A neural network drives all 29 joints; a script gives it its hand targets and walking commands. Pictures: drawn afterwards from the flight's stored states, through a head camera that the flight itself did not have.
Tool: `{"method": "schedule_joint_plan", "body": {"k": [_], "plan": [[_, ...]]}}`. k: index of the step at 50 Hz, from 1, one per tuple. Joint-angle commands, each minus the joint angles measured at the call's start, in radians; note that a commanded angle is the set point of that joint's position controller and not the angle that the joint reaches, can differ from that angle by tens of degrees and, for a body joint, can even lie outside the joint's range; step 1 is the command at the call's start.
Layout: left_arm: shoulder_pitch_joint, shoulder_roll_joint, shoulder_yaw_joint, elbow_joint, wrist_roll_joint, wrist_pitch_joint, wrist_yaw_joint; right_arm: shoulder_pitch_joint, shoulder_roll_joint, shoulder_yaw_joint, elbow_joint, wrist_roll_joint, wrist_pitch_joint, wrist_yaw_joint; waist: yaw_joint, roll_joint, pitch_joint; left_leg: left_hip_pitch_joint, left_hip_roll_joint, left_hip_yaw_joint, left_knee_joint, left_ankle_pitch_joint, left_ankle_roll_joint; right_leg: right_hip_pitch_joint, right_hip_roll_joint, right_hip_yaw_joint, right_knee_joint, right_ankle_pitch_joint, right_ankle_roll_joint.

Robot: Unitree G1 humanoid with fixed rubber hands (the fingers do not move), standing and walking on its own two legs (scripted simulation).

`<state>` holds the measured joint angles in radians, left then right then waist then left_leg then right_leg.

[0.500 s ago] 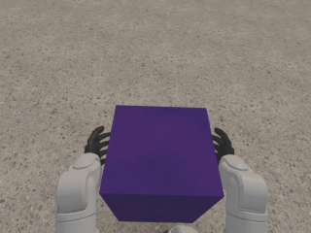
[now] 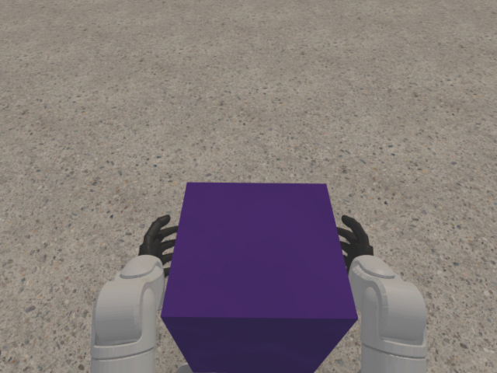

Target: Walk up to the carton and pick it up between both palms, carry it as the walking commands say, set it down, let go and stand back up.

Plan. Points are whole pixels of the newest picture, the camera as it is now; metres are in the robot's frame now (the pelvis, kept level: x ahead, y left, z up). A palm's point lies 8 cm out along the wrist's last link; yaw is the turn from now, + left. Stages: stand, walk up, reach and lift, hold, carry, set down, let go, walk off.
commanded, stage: carry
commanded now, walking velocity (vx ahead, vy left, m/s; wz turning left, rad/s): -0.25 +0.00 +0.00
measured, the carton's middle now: (254, 285) +0.26 -0.01 +0.00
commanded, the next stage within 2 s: none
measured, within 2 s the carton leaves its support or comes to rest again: neither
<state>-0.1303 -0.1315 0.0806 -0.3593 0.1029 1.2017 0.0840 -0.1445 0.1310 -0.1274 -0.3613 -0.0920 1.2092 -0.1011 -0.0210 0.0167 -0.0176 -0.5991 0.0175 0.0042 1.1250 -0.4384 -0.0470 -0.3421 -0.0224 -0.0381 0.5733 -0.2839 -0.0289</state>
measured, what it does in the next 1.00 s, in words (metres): walks backwards: left foot, then right foot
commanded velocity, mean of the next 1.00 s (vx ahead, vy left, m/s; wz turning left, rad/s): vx -0.20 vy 0.00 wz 0.00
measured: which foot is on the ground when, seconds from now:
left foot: up 0.00-0.20, down 0.22-0.60, up 0.62-0.96, down 0.98-1.00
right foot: down 0.00-0.22, up 0.24-0.58, down 0.60-1.00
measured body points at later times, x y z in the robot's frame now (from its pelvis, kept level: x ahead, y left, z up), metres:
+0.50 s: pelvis -0.19 +0.01 +0.00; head -0.19 +0.03 +0.45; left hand +0.08 +0.18 +0.08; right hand +0.10 -0.13 +0.09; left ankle -0.14 +0.12 -0.73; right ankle -0.24 -0.12 -0.68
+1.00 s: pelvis -0.40 -0.02 -0.01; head -0.40 -0.01 +0.44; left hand -0.13 +0.14 +0.07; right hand -0.12 -0.16 +0.07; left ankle -0.47 +0.08 -0.74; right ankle -0.29 -0.12 -0.73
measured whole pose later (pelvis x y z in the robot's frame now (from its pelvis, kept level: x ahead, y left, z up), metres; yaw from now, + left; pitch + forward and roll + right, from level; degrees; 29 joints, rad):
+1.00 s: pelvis -0.40 -0.02 -0.01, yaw +3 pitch +4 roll +1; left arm -0.14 -0.13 0.09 -0.36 0.12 1.20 0.07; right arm -0.16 0.13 -0.13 -0.34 -0.09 1.20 -0.10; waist -0.01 -0.03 -0.08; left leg -0.22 -0.03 0.06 0.51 -0.37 0.00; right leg -0.49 -0.05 -0.07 0.50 -0.07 -0.02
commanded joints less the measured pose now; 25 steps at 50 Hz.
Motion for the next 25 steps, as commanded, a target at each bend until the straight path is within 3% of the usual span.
{"method": "schedule_joint_plan", "body": {"k": [1,4,7,8,10,11,12,13,14,15,18,21,25], "plan": [[-0.44,-0.864,-0.648,-0.137,-0.352,-0.022,-0.248,-0.524,0.907,0.783,-0.146,0.439,-0.017,0.261,0.032,-0.166,-0.353,0.02,0.007,-0.001,-0.044,-0.027,-0.026,0.287,-0.227,0.131,-0.063,0.863,-0.131],[-0.38,-0.839,-0.635,-0.105,-0.332,-0.011,-0.244,-0.458,0.881,0.769,-0.121,0.416,-0.004,0.257,0.039,-0.21,-0.382,0.087,-0.01,0.032,-0.194,-0.095,-0.019,0.312,-0.257,0.198,-0.085,0.793,-0.148],[-0.361,-0.842,-0.639,-0.081,-0.324,-0.005,-0.241,-0.418,0.875,0.751,-0.089,0.401,0.003,0.264,0.039,-0.233,-0.385,0.152,-0.03,0.054,-0.376,-0.096,-0.005,0.308,-0.257,0.221,-0.095,0.743,-0.15],[-0.36,-0.846,-0.643,-0.077,-0.323,-0.004,-0.24,-0.409,0.877,0.746,-0.081,0.399,0.003,0.268,0.036,-0.225,-0.392,0.185,-0.035,0.067,-0.468,-0.053,-0.002,0.307,-0.249,0.216,-0.088,0.7,-0.14],[-0.368,-0.855,-0.659,-0.075,-0.325,-0.005,-0.235,-0.406,0.888,0.746,-0.069,0.401,0.001,0.275,0.024,-0.18,-0.41,0.358,-0.009,0.094,-0.726,0.15,0.002,0.226,-0.209,0.159,-0.058,0.542,-0.069],[-0.382,-0.864,-0.669,-0.08,-0.326,-0.005,-0.232,-0.424,0.889,0.75,-0.073,0.405,0.001,0.281,0.026,-0.1,-0.393,0.462,0.068,-0.009,-0.787,0.172,0.019,0.101,-0.161,0.13,-0.001,0.332,-0.016],[-0.42,-0.862,-0.688,-0.108,-0.339,-0.004,-0.237,-0.408,0.891,0.742,-0.059,0.392,-0.007,0.284,0.011,0.194,-0.343,0.51,0.317,-0.263,-0.761,0.54,0.137,-0.155,-0.044,0.004,0.131,-0.045,0.055],[-0.472,-0.867,-0.703,-0.126,-0.348,-0.004,-0.241,-0.415,0.9,0.734,-0.068,0.395,-0.008,0.288,-0.006,0.297,-0.29,0.454,0.463,-0.327,-0.768,0.838,0.253,-0.247,0.014,-0.035,0.401,-0.369,0.062],[-0.49,-0.891,-0.713,-0.104,-0.356,-0.009,-0.243,-0.433,0.909,0.72,-0.067,0.391,-0.01,0.29,0.0,0.196,-0.265,0.401,0.429,-0.283,-0.752,0.927,0.253,-0.215,0.026,0.057,0.584,-0.349,0.047],[-0.504,-0.903,-0.725,-0.105,-0.374,-0.018,-0.247,-0.432,0.911,0.707,-0.078,0.385,-0.019,0.293,0.005,0.137,-0.254,0.374,0.367,-0.196,-0.745,0.851,0.221,-0.216,0.016,0.071,0.669,-0.267,0.046],[-0.551,-0.894,-0.742,-0.135,-0.409,-0.022,-0.243,-0.448,0.889,0.695,-0.085,0.381,-0.025,0.287,0.017,0.135,-0.263,0.395,0.259,-0.057,-0.698,0.771,0.173,-0.228,0.03,0.035,0.719,-0.134,0.072],[-0.528,-0.873,-0.736,-0.135,-0.42,-0.012,-0.24,-0.392,0.848,0.672,-0.075,0.351,-0.019,0.272,0.008,0.165,-0.295,0.46,0.242,-0.078,-0.698,0.705,0.152,-0.176,0.049,-0.007,0.464,-0.205,0.074],[-0.455,-0.854,-0.707,-0.066,-0.393,0.009,-0.246,-0.32,0.842,0.66,-0.034,0.311,-0.009,0.262,-0.011,0.227,-0.33,0.511,0.291,-0.185,-0.745,0.663,0.18,-0.084,0.062,-0.012,0.174,-0.24,0.05]]}}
